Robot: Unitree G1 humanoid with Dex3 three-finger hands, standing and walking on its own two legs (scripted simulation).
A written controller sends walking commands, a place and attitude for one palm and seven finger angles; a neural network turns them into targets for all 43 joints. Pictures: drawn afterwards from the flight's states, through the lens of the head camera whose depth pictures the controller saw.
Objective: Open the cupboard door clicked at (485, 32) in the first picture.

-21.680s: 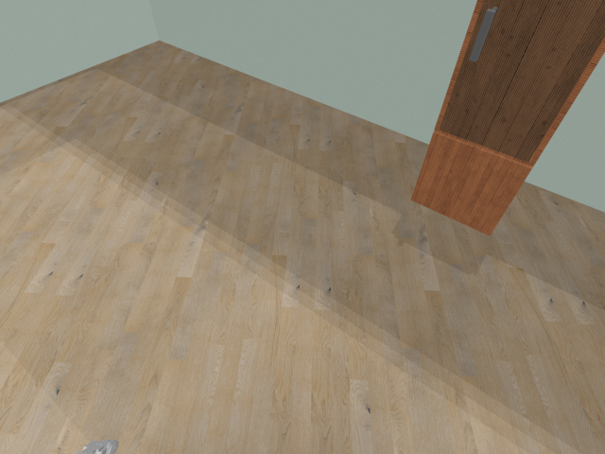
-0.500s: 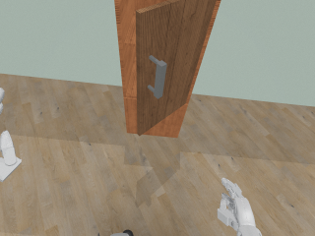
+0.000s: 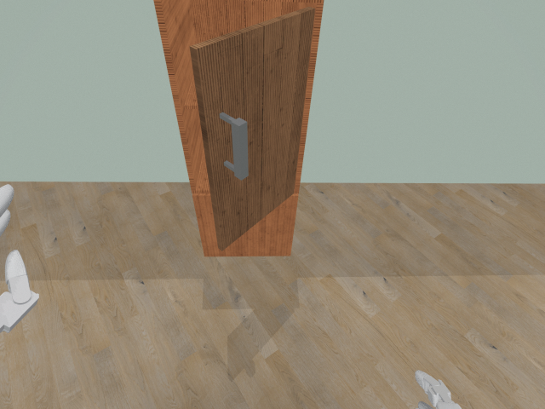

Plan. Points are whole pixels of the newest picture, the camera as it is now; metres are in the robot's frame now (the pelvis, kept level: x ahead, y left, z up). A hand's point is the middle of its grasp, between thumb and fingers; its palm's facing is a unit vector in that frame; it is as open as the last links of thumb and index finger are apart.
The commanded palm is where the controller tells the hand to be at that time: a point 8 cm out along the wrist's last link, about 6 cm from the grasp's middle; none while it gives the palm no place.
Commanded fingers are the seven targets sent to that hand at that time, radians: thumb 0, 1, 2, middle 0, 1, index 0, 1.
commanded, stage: stop stepping back and stand still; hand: left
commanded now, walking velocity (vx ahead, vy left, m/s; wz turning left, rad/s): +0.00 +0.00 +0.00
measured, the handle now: (233, 146) +0.64 +0.10 +0.04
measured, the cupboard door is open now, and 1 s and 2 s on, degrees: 46 46 46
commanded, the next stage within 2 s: let the arm hang, fingers relaxed in 0.08 s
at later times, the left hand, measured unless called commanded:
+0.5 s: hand out of the picture -0.01 +0.18 -0.17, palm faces +0.02 -0.99 -0.17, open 7.3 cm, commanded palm none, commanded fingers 0.00 0.90 0.90 -0.20 -0.30 -0.20 -0.30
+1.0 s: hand out of the picture -0.01 +0.23 -0.16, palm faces +0.06 -0.95 -0.30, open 7.4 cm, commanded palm none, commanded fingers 0.00 0.90 0.90 -0.20 -0.30 -0.20 -0.30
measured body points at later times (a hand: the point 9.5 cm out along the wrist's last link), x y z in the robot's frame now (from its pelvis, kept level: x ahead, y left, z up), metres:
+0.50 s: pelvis -0.02 +0.01 +0.00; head -0.01 +0.02 +0.45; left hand -0.01 +0.24 -0.16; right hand +0.07 -0.25 -0.13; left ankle +0.03 +0.12 -0.74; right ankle -0.02 -0.11 -0.74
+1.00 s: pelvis -0.02 +0.00 +0.01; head -0.01 -0.01 +0.46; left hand -0.02 +0.27 -0.14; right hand +0.01 -0.23 -0.16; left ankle +0.03 +0.12 -0.74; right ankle -0.02 -0.11 -0.74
